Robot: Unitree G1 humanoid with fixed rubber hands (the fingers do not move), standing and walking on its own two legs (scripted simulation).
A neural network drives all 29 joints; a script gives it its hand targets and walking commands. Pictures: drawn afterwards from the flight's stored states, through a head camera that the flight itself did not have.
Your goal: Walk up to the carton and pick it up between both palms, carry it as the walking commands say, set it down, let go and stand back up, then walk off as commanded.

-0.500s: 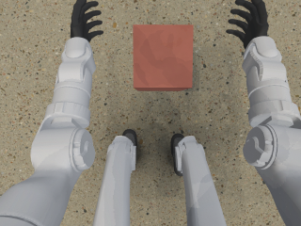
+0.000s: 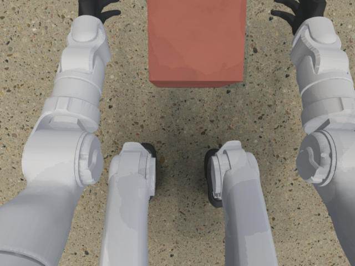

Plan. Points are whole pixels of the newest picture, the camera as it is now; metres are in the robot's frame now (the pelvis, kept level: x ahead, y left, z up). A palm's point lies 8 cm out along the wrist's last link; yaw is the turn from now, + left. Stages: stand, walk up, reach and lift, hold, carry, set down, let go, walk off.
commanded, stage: reach and lift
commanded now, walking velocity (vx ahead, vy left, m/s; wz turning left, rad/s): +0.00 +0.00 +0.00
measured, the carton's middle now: (191, 44) +0.54 -0.02 -0.33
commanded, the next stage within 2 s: none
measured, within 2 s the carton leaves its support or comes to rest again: leaves its support in 1.98 s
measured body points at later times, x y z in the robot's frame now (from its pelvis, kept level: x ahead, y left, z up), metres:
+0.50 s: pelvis -0.02 -0.01 -0.08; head +0.37 -0.01 +0.14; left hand +0.55 +0.17 -0.28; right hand +0.54 -0.20 -0.27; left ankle +0.11 +0.12 -0.42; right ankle +0.09 -0.13 -0.42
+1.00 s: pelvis -0.01 -0.01 -0.08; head +0.36 -0.01 +0.17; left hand +0.55 +0.15 -0.26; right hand +0.55 -0.18 -0.25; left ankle +0.11 +0.12 -0.42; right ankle +0.09 -0.13 -0.42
